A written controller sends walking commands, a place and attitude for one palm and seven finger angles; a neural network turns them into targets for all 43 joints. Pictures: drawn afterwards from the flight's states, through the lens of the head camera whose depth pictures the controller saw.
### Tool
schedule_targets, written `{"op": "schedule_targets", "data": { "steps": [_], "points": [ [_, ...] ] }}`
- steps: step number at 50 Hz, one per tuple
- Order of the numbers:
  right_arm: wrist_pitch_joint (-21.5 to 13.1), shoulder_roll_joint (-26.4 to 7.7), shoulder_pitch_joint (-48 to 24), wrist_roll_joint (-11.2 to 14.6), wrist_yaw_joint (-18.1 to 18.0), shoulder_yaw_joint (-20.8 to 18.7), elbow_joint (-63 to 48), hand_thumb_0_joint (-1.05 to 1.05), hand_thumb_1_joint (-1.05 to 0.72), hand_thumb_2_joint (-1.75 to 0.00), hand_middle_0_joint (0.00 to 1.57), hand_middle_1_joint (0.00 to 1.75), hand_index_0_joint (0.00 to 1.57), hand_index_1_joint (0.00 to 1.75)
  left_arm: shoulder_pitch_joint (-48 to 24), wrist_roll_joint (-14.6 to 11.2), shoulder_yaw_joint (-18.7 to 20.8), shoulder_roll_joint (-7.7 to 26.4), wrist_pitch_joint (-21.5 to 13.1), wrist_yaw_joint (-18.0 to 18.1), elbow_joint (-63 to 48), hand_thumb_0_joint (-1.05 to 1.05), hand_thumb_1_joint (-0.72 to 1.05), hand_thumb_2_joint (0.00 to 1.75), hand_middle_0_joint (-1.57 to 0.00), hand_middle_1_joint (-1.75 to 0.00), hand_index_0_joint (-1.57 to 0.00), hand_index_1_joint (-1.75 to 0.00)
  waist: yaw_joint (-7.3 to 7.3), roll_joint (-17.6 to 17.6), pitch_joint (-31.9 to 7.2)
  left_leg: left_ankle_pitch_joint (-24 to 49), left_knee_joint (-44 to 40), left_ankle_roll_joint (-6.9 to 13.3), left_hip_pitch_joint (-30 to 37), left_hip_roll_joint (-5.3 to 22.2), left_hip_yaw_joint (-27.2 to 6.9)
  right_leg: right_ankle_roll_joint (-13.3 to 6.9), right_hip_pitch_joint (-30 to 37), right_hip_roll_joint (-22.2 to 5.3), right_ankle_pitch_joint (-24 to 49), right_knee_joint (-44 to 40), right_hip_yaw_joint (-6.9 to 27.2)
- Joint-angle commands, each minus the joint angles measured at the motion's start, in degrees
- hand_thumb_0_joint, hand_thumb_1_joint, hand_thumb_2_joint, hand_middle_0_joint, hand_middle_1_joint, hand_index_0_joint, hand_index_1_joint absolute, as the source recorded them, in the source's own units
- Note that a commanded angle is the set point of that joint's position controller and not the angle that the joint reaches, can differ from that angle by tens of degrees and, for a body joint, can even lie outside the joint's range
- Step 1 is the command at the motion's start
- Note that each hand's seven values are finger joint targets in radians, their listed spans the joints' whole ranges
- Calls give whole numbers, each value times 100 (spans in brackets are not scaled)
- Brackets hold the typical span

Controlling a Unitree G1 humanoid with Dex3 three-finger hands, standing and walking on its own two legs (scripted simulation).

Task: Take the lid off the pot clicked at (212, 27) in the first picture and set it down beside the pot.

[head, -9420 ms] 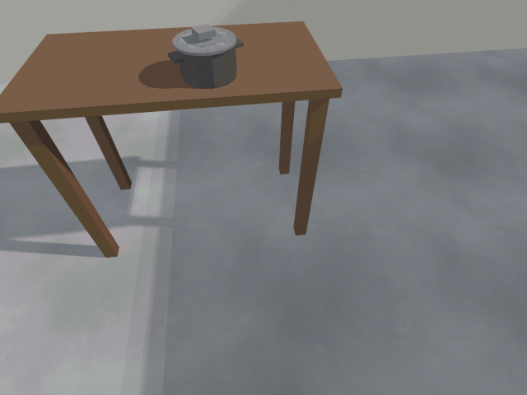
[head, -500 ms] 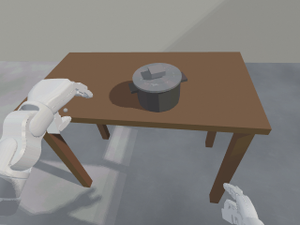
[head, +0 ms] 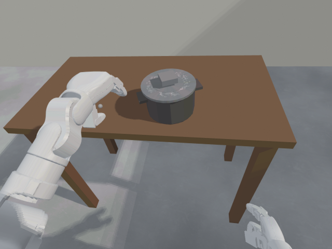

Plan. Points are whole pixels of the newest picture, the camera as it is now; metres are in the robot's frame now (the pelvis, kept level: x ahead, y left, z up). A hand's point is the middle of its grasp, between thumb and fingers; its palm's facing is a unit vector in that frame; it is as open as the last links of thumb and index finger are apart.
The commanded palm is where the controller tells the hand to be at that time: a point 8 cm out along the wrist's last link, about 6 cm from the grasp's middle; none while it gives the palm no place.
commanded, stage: move the open hand above the knob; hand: left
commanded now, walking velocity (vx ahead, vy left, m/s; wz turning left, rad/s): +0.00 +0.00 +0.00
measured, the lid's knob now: (167, 78) +0.57 +0.06 +0.13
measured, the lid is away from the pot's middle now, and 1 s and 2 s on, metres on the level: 0.00 0.00 0.00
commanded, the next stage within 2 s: none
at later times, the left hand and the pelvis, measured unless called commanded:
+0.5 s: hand (131, 79) +0.46 +0.14 +0.20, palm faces -0.19 -0.06 -0.98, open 9.8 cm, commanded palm +0.44 +0.14 +0.26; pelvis +0.04 -0.01 +0.00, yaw -1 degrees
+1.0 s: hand (159, 66) +0.52 +0.07 +0.20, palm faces -0.26 -0.03 -0.97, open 9.8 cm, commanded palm +0.52 +0.07 +0.26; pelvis +0.05 -0.01 +0.00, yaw -1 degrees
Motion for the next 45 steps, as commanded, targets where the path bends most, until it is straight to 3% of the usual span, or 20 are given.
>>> {"op": "schedule_targets", "data": {
  "steps": [1, 4, 8, 12, 14, 16, 17, 19, 20, 23, 24, 26, 30, 33, 34, 37, 38, 40, 42, 45],
  "points": [
    [-296, -586, -965, 18, -50, -249, -913, 0, -90, -90, 20, 30, 20, 30, -3148, 183, 882, 1304, 55, 297, -783, 0, -34, 162, -88, -8, -88, -8, -35, -300, -1915, -65, -186, 131, 1664, -276, 16, -293, -642, 435, 402, -548, -114],
    [-203, -659, -843, 13, -9, -266, -862, 0, -90, -90, 20, 30, 20, 30, -2900, 232, 1157, 1519, 191, 273, -79, 0, -34, 162, -88, -8, -88, -8, 18, -665, -1740, 69, -101, 143, 1402, -284, 112, -276, -577, 430, 640, -538, -91],
    [-131, -590, -917, 67, 37, -274, -968, 0, -90, -90, 20, 30, 20, 30, -3142, 139, 399, 654, 287, 140, -88, 0, -34, 162, -88, -8, -88, -8, -90, -617, -1826, 236, -36, 175, 1500, -338, 175, -246, -610, 392, 933, -463, -100],
    [-84, -634, -808, 68, -2, -275, -914, 0, -90, -90, 20, 30, 20, 30, -3565, 213, 434, 819, 410, 64, 221, 0, -34, 162, -88, -8, -88, -8, -183, -819, -1835, 243, 52, 233, 1481, -388, 195, -227, -651, 395, 1067, -473, -62],
    [-82, -687, -722, 50, -41, -277, -836, 0, -90, -90, 20, 30, 20, 30, -4067, 289, 682, 1240, 418, 86, 327, 0, -34, 162, -88, -8, -88, -8, -211, -770, -1894, 208, 83, 237, 1481, -385, 188, -232, -674, 405, 1049, -474, -47],
    [-122, -652, -735, 56, -74, -260, -797, 0, -90, -90, 20, 30, 20, 30, -4585, 304, 589, 1203, 407, 85, 415, 0, -34, 162, -88, -8, -88, -8, -241, -695, -2071, 329, 98, 259, 1575, -409, 158, -240, -648, 394, 1177, -422, -24],
    [-147, -628, -699, 55, -73, -268, -795, 0, -90, -90, 20, 30, 20, 30, -4636, 273, 524, 1076, 415, 77, 455, 0, -34, 162, -88, -8, -88, -8, -230, -676, -2186, 523, 149, 274, 1646, -435, 137, -245, -602, 401, 1403, -376, -18],
    [-169, -650, -618, 29, -37, -305, -806, 0, -90, -90, 20, 30, 20, 30, -4522, 244, 696, 1212, 415, 70, 403, 0, -34, 162, -88, -8, -88, -8, -183, -555, -2584, 930, 273, 275, 1805, -440, 133, -259, -402, 400, 1886, -287, 16],
    [-163, -622, -622, 26, -21, -297, -810, 0, -90, -90, 20, 30, 20, 30, -4439, 250, 611, 1049, 434, 50, 495, 0, -34, 162, -88, -8, -88, -8, -183, -570, -2658, 1134, 327, 285, 1818, -451, 151, -259, -353, 383, 2120, -216, 18],
    [-25, -632, -552, 76, 47, -303, -775, 0, -90, -90, 20, 30, 20, 30, -3902, 204, 250, 470, 601, -47, 1202, 0, -34, 162, -88, -8, -88, -8, -248, -910, -2115, 1168, 329, 267, 1535, -443, 230, -228, -537, 388, 2301, -226, -54],
    [-2, -668, -483, 87, 71, -328, -773, 0, -90, -90, 20, 30, 20, 30, -3752, 207, 348, 560, 636, -72, 1355, 0, -34, 162, -88, -8, -88, -8, -237, -1056, -2027, 1142, 348, 272, 1469, -443, 252, -228, -510, 391, 2372, -262, -48],
    [63, -663, -570, 103, 62, -293, -809, 0, -90, -90, 20, 30, 20, 30, -4113, 241, 120, 393, 683, -108, 1199, 0, -34, 162, -88, -8, -88, -8, -291, -1041, -2013, 1139, 337, 294, 1479, -459, 288, -214, -538, 372, 2427, -258, -53],
    [33, -605, -619, 72, 38, -306, -864, 0, -90, -90, 20, 30, 20, 30, -5260, 271, 141, 576, 609, -44, 404, 0, -34, 162, -88, -8, -88, -8, -385, -680, -2651, 1460, 449, 341, 1951, -477, 195, -235, -515, 401, 2564, -203, 20],
    [71, -611, -355, 68, -6, -304, -620, 0, -90, -90, 20, 30, 20, 30, -5464, 306, 102, 466, 684, 51, 1249, 0, -34, 162, -88, -8, -88, -8, -462, -804, -2403, 1411, 400, 307, 1883, -437, 170, -245, -741, 444, 2382, -227, -44],
    [82, -678, -252, 46, -10, -329, -542, 0, -90, -90, 20, 30, 20, 30, -5391, 321, 471, 883, 686, 102, 1482, 0, -34, 162, -88, -8, -88, -8, -393, -966, -2448, 1374, 417, 305, 1786, -422, 185, -256, -603, 433, 2438, -237, -18],
    [95, -596, -294, 62, 24, -296, -553, 0, -90, -90, 20, 30, 20, 30, -5639, 335, 42, 266, 700, 185, 1615, 0, -34, 162, -88, -8, -88, -8, -402, -763, -2759, 1802, 432, 292, 1950, -397, 167, -264, -616, 406, 2606, -115, -40],
    [134, -581, -308, 76, 47, -295, -530, 0, -90, -90, 20, 30, 20, 30, -5536, 347, -221, -83, 771, 183, 1927, 0, -34, 162, -88, -8, -88, -8, -449, -749, -2622, 1801, 445, 273, 1905, -388, 174, -267, -750, 424, 2528, -104, -60],
    [189, -596, -235, 67, 89, -321, -513, 0, -90, -90, 20, 30, 20, 30, -5558, 357, -352, -297, 851, 179, 2050, 0, -34, 162, -88, -8, -88, -8, -483, -805, -2650, 1898, 469, 286, 1939, -378, 203, -266, -761, 423, 2644, -127, -52],
    [234, -615, -224, 64, 72, -310, -476, 0, -90, -90, 20, 30, 20, 30, -5660, 373, -296, -266, 953, 166, 2447, 0, -34, 162, -88, -8, -88, -8, -500, -1035, -2518, 1707, 441, 288, 1773, -398, 220, -252, -759, 428, 2632, -141, -54],
    [231, -636, -101, 31, -5, -296, -388, 0, -90, -90, 20, 30, 20, 30, -6472, 460, -66, 138, 918, 178, 2502, 0, -34, 162, -88, -8, -88, -8, -558, -1109, -2785, 1602, 438, 334, 1772, -420, 275, -226, -591, 396, 2849, -160, 26]
  ]
}}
